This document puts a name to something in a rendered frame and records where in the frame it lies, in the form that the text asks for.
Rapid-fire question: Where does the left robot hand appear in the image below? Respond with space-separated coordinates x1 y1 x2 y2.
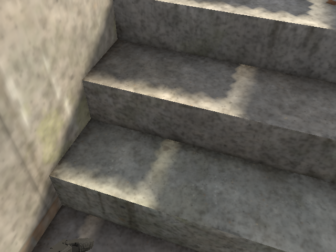
49 238 94 252

